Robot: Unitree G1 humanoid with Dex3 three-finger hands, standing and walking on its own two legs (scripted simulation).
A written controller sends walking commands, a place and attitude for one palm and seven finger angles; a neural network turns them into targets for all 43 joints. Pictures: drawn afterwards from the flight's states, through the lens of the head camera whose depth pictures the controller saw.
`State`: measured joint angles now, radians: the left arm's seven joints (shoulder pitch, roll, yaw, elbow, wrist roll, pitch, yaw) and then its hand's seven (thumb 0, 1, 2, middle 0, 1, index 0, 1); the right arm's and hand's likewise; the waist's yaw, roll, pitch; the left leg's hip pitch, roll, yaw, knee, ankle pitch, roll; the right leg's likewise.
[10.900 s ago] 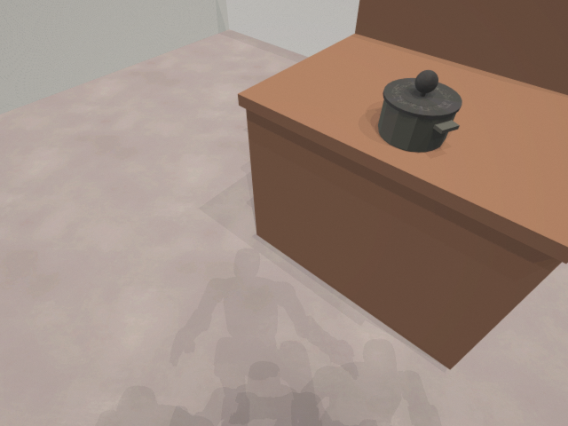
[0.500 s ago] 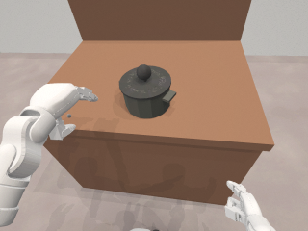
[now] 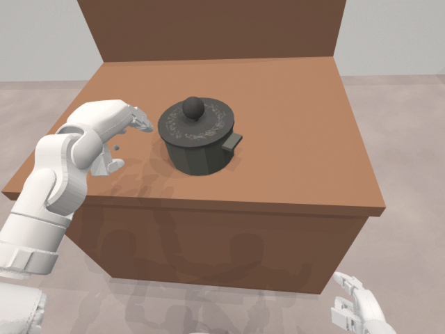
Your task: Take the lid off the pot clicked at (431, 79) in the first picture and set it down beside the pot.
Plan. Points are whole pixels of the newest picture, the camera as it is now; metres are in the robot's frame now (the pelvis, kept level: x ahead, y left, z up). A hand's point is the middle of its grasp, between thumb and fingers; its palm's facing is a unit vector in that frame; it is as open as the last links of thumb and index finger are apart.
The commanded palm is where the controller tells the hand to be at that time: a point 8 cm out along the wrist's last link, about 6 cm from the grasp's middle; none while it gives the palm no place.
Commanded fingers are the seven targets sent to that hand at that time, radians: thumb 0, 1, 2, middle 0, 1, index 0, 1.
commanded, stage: move the open hand above the knob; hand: left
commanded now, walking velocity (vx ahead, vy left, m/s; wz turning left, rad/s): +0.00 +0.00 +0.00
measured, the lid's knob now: (193, 108) +0.57 +0.13 +0.10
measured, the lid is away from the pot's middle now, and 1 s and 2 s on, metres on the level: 0.00 0.00 0.00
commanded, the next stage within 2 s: lower the open fingers around the knob in 1.84 s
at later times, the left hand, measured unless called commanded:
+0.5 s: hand (152, 117) +0.44 +0.18 +0.17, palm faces -0.23 -0.08 -0.97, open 10.2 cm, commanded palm +0.43 +0.18 +0.25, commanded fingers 0.00 -0.34 1.51 -0.84 -0.08 -0.84 -0.08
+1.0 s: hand (186, 91) +0.51 +0.13 +0.18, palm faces -0.28 -0.08 -0.96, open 10.2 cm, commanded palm +0.52 +0.14 +0.25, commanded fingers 0.00 -0.34 1.51 -0.84 -0.08 -0.84 -0.08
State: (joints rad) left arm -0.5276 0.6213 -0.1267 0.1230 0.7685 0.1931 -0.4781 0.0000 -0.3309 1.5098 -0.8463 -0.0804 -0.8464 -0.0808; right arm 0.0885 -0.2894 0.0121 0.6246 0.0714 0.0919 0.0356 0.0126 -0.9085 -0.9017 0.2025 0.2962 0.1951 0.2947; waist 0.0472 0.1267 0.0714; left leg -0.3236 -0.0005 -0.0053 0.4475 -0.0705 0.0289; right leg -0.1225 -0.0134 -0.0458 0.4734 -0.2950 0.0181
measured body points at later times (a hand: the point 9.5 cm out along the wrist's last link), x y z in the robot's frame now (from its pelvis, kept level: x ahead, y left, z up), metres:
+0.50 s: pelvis +0.02 +0.00 +0.00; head +0.05 -0.04 +0.45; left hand +0.45 +0.18 +0.22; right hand +0.19 -0.24 -0.12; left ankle +0.11 +0.10 -0.74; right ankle -0.02 -0.13 -0.73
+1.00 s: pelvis +0.04 -0.01 +0.00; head +0.08 -0.05 +0.45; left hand +0.52 +0.13 +0.23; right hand +0.15 -0.28 -0.14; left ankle +0.11 +0.10 -0.73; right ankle -0.02 -0.13 -0.73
